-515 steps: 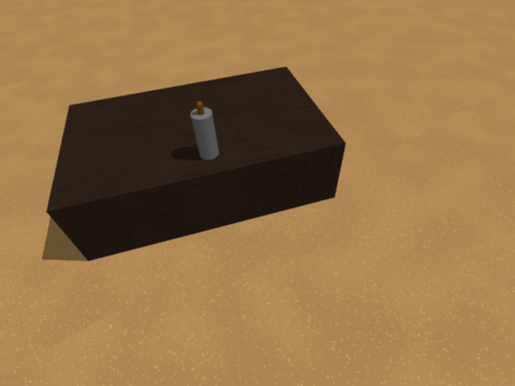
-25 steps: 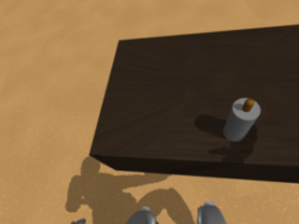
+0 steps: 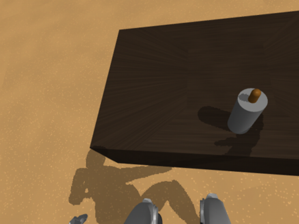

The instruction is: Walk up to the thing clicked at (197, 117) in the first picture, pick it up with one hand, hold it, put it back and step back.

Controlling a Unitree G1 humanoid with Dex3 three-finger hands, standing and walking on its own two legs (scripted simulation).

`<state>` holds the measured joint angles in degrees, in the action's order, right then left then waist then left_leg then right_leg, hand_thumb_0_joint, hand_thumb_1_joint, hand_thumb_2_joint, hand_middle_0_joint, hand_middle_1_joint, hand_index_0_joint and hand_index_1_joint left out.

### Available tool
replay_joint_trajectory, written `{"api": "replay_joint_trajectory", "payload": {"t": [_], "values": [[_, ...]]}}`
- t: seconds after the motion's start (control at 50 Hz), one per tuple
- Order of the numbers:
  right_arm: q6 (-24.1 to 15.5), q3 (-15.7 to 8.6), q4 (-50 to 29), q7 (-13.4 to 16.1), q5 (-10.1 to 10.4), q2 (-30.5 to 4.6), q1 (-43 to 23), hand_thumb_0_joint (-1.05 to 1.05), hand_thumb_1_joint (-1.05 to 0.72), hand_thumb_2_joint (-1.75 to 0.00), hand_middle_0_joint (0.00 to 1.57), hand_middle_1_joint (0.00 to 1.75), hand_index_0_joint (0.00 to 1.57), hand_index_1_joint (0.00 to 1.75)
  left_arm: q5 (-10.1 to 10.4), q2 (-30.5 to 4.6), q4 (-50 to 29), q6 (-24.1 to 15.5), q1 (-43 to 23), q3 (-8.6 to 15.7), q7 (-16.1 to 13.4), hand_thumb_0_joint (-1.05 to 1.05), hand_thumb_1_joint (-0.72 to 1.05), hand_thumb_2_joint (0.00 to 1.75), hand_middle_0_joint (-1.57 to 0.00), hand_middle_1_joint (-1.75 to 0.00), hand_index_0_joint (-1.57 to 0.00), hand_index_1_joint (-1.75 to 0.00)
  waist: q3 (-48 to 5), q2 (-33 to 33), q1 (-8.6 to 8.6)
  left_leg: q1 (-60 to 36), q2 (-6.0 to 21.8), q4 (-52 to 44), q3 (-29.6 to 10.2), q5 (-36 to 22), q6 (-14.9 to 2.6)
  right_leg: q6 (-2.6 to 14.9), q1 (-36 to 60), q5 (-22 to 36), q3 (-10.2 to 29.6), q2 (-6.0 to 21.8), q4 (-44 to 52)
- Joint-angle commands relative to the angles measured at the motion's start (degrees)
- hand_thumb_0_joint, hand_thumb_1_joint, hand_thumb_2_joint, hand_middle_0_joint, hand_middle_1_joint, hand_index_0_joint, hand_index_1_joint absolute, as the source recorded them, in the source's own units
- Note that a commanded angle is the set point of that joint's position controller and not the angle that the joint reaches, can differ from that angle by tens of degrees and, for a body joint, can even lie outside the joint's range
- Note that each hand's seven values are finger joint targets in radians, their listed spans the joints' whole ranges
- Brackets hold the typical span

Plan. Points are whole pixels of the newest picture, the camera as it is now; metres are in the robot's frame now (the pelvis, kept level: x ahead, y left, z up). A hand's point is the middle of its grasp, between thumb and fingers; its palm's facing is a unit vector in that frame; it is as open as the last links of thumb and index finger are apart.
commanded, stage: approach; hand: right
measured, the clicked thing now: (246, 110) +0.50 -0.24 -0.19
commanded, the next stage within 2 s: close in in 0.40 s
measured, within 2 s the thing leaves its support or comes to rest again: neither
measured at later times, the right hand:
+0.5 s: hand (285, 124) +0.44 -0.35 -0.20, palm faces +0.26 +0.97 +0.01, open 17.5 cm
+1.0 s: hand (255, 125) +0.46 -0.27 -0.23, palm faces +0.27 +0.96 -0.02, open 17.3 cm
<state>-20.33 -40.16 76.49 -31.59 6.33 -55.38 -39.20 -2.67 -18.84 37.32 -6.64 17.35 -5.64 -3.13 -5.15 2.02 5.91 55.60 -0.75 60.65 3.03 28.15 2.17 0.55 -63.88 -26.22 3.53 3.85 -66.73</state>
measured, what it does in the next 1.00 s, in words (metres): lowers itself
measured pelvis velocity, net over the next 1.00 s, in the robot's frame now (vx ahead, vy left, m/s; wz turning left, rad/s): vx -0.07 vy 0.03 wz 0.12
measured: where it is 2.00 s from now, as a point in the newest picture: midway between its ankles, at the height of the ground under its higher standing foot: outside the picture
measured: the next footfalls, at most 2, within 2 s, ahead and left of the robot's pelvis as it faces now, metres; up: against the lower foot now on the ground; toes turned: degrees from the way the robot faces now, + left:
none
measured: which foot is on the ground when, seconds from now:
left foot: down 0.00-1.00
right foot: down 0.00-1.00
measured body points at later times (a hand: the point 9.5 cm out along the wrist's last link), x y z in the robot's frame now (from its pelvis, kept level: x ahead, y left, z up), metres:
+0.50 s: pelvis -0.05 +0.01 -0.22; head +0.18 -0.05 +0.16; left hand +0.05 +0.28 -0.32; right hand +0.42 -0.40 -0.20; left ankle +0.00 +0.16 -0.65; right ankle +0.04 -0.11 -0.65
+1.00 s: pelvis -0.07 +0.03 -0.26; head +0.14 -0.01 +0.14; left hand -0.01 +0.31 -0.36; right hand +0.44 -0.32 -0.23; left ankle +0.00 +0.16 -0.65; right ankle +0.04 -0.11 -0.65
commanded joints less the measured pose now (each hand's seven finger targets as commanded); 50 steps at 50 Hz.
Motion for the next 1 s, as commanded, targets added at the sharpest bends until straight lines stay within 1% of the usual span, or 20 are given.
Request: {"api": "replay_joint_trajectory", "payload": {"t": [0.0, 0.08, 0.16, 0.22, 0.28, 0.32, 0.38, 0.4, 0.42, 0.44, 0.5, 0.54, 0.64, 0.72, 0.74, 0.76, 0.8, 0.82, 0.88, 0.98], "values": [[-9.05, -2.35, -8.09, -1.33, 4.16, -13.70, -12.51, 0.00, 0.57, -0.09, 0.03, 0.06, 0.04, 0.06, -0.43, -11.12, -2.77, -1.81, 4.82, 3.51, -0.27, 0.00, 0.86, 0.92, -0.20, -0.29, -0.19, -0.30, -20.33, -12.04, 0.07, 9.48, -1.78, 3.65, 0.36, -8.03, -3.61, 0.76, 16.42, 13.42, 1.92, 0.20, -0.12], [-13.41, -4.26, -9.10, -3.41, 7.58, -12.39, -12.08, 0.00, 0.54, -0.06, 0.05, 0.05, 0.05, 0.05, -0.74, -11.39, -4.22, -2.15, 3.78, 2.71, -0.07, 0.00, 0.88, 0.91, -0.19, -0.30, -0.18, -0.30, -25.97, -13.59, -0.01, 19.34, -2.09, 13.10, 0.97, -5.06, -3.51, 0.35, 11.15, 13.50, 3.56, 0.91, -7.97], [-15.54, -8.90, -16.02, -4.31, 8.42, -18.42, -15.45, 0.00, 0.54, -0.04, 0.05, 0.04, 0.05, 0.04, -1.21, -12.12, -4.59, -1.43, 3.50, 2.17, -0.32, 0.00, 0.88, 0.91, -0.18, -0.29, -0.18, -0.30, -35.87, -18.67, -1.31, 25.15, -1.93, 21.74, 1.06, -7.77, -3.38, 0.01, 8.79, 20.08, 3.81, 0.73, -17.25], [-14.83, -9.56, -14.73, -3.90, 7.01, -19.37, -18.54, 0.00, 0.56, -0.02, 0.06, 0.04, 0.06, 0.04, -1.54, -12.19, -4.08, -0.50, 2.43, 2.34, -0.23, 0.00, 0.89, 0.91, -0.18, -0.29, -0.18, -0.30, -35.51, -18.68, -0.79, 30.59, -2.09, 26.47, 1.32, -5.86, -3.35, -0.19, 3.24, 17.27, 4.23, 1.16, -21.98], [-13.95, -11.76, -20.17, -2.54, 4.12, -25.57, -25.79, 0.00, 0.52, -0.03, 0.07, 0.04, 0.06, 0.04, -2.44, -13.22, -3.66, 0.21, 1.94, 2.88, 0.12, 0.00, 0.90, 0.90, -0.19, -0.29, -0.19, -0.30, -41.12, -23.92, -1.84, 33.46, -1.90, 30.63, 0.94, -4.68, -3.56, -0.54, 1.86, 14.19, 3.67, 1.23, -26.01], [-12.63, -10.82, -22.00, -1.46, 2.32, -24.40, -27.01, 0.00, 0.52, -0.03, 0.06, 0.04, 0.05, 0.04, -2.85, -13.34, -3.90, 0.88, 2.15, 3.52, 0.55, 0.00, 0.90, 0.91, -0.19, -0.30, -0.19, -0.30, -44.82, -26.67, -1.39, 34.59, -1.79, 32.85, 1.40, -4.30, -3.56, -0.96, 3.49, 13.28, 3.99, 1.52, -27.27], [-11.01, -8.87, -17.93, 0.55, 1.00, -20.98, -27.64, 0.00, 0.51, -0.03, 0.06, 0.04, 0.05, 0.04, -3.14, -12.91, -3.16, 1.81, 1.67, 3.53, 1.59, 0.00, 0.91, 0.90, -0.19, -0.30, -0.19, -0.30, -43.91, -25.43, -0.23, 38.62, -2.21, 36.26, 2.10, -2.58, -3.68, -0.76, -1.84, 10.33, 4.13, 1.48, -30.83], [-11.05, -9.32, -19.49, 1.30, 1.10, -21.09, -29.66, 0.00, 0.52, -0.02, 0.06, 0.04, 0.05, 0.04, -3.18, -12.87, -2.55, 2.06, 2.01, 3.58, 1.87, 0.00, 0.93, 0.90, -0.19, -0.30, -0.20, -0.30, -44.63, -24.67, 0.36, 39.96, -2.27, 37.57, 2.58, -2.73, -3.69, -0.74, -3.28, 10.04, 4.47, 1.51, -32.20], [-11.18, -11.02, -22.09, 2.20, 0.59, -24.62, -30.95, 0.00, 0.52, -0.02, 0.06, 0.04, 0.05, 0.04, -3.29, -12.85, -2.76, 2.37, 2.16, 3.18, 2.09, 0.00, 0.92, 0.90, -0.19, -0.30, -0.20, -0.30, -47.31, -26.01, -0.26, 40.26, -2.28, 38.95, 2.59, -3.79, -3.73, -0.77, -2.92, 11.40, 4.36, 1.58, -33.54], [-10.83, -10.36, -21.23, 2.80, 0.31, -23.88, -31.18, 0.00, 0.53, -0.03, 0.06, 0.04, 0.05, 0.04, -3.41, -12.84, -2.63, 2.70, 2.19, 2.99, 2.35, 0.00, 0.92, 0.90, -0.19, -0.30, -0.20, -0.30, -48.15, -25.66, 0.31, 40.96, -2.46, 39.82, 2.72, -4.04, -3.70, -0.57, -3.50, 11.79, 4.24, 1.56, -35.20], [-9.83, -7.89, -14.36, 4.21, -1.00, -19.29, -27.06, 0.00, 0.49, -0.02, 0.07, 0.03, 0.05, 0.03, -3.45, -11.84, -2.21, 3.74, 0.79, 2.50, 3.35, 0.00, 0.90, 0.89, -0.20, -0.31, -0.20, -0.30, -38.66, -19.48, 1.97, 44.17, -2.84, 41.89, 3.73, -1.29, -3.53, 0.21, -15.34, 5.35, 3.70, 1.20, -38.69], [-9.77, -9.99, -19.81, 5.54, -1.76, -23.76, -29.25, 0.00, 0.52, -0.01, 0.06, 0.03, 0.05, 0.03, -3.26, -12.03, -2.96, 4.43, 1.04, 2.11, 3.82, 0.00, 0.91, 0.89, -0.20, -0.31, -0.21, -0.30, -41.47, -21.10, 0.33, 42.50, -2.77, 43.03, 3.28, 0.11, -3.73, 0.50, -18.71, 2.03, 2.94, 0.92, -39.66], [-7.31, -4.81, -23.53, 7.97, -1.43, -14.46, -30.78, 0.00, 0.51, -0.02, 0.06, 0.03, 0.05, 0.03, -2.11, -12.77, -4.39, 5.93, 0.30, 3.96, 4.40, 0.00, 0.91, 0.89, -0.20, -0.31, -0.21, -0.30, -41.20, -23.41, 1.21, 48.33, -2.85, 45.72, 4.65, 6.00, -4.25, 0.10, -18.44, -7.02, 4.61, 0.77, -38.45], [-4.97, -3.44, -30.84, 11.28, -1.17, -14.01, -32.20, 0.00, 0.47, -0.02, 0.06, 0.03, 0.05, 0.03, -0.99, -12.46, -5.10, 6.86, 1.63, 5.32, 4.06, 0.00, 0.91, 0.89, -0.19, -0.31, -0.20, -0.30, -45.38, -21.68, 0.44, 44.14, -3.01, 43.81, 3.94, 7.98, -4.24, 0.54, -20.05, -9.16, 2.36, 0.36, -38.50], [-4.11, -2.71, -28.36, 11.92, -0.98, -11.75, -29.76, 0.00, 0.47, -0.02, 0.06, 0.03, 0.05, 0.03, -0.82, -12.62, -5.31, 6.83, 1.32, 5.83, 4.03, 0.00, 0.91, 0.89, -0.19, -0.31, -0.20, -0.30, -43.97, -19.45, 0.69, 44.25, -3.22, 43.72, 4.24, 7.38, -4.01, 0.60, -21.09, -8.31, 2.20, 0.47, -39.10], [-4.13, -3.54, -32.18, 12.83, -0.61, -12.97, -31.30, 0.00, 0.46, -0.02, 0.06, 0.03, 0.05, 0.03, -0.75, -12.13, -4.49, 6.96, 2.21, 5.83, 3.95, 0.00, 0.91, 0.89, -0.19, -0.30, -0.20, -0.29, -44.66, -19.91, 0.06, 43.69, -3.21, 43.80, 3.79, 5.94, -4.07, 0.65, -21.42, -6.76, 1.75, 0.51, -39.76], [-3.57, -3.50, -33.81, 14.33, -0.36, -12.13, -29.89, 0.00, 0.48, -0.03, 0.06, 0.03, 0.05, 0.03, -0.49, -11.54, -4.47, 7.41, 2.85, 5.78, 3.82, 0.00, 0.91, 0.89, -0.19, -0.30, -0.20, -0.29, -45.66, -19.70, -0.57, 42.05, -3.31, 43.23, 3.37, 4.65, -4.06, 0.71, -21.40, -5.10, 1.32, 0.57, -39.79], [-3.21, -3.59, -33.16, 15.16, -0.69, -11.91, -28.63, 0.00, 0.47, -0.02, 0.06, 0.03, 0.05, 0.03, -0.45, -11.28, -4.33, 7.58, 3.06, 5.96, 3.89, 0.00, 0.91, 0.89, -0.19, -0.30, -0.20, -0.30, -44.91, -18.74, -0.50, 41.50, -3.30, 43.05, 3.26, 4.03, -3.95, 0.75, -22.07, -4.36, 1.19, 0.64, -39.91], [-3.06, -2.01, -28.62, 16.65, -0.66, -6.53, -25.19, 0.00, 0.44, -0.03, 0.06, 0.03, 0.05, 0.03, -0.53, -10.56, -4.00, 7.67, 1.88, 6.05, 3.80, 0.00, 0.90, 0.90, -0.20, -0.31, -0.20, -0.30, -35.70, -15.94, 0.53, 45.34, -3.46, 43.12, 3.50, 6.63, -4.07, 1.16, -27.23, -7.65, 1.48, 0.65, -39.22], [-4.28, 0.35, -28.23, 16.92, -0.36, -2.29, -23.84, 0.00, 0.49, -0.03, 0.06, 0.04, 0.04, 0.04, -0.62, -9.85, -5.08, 7.96, 1.20, 6.44, 3.86, 0.00, 0.91, 0.89, -0.20, -0.31, -0.21, -0.30, -33.16, -13.52, 1.34, 45.30, -3.30, 41.68, 2.77, 7.62, -4.16, 1.69, -29.50, -9.13, 1.15, 0.57, -39.00]]}}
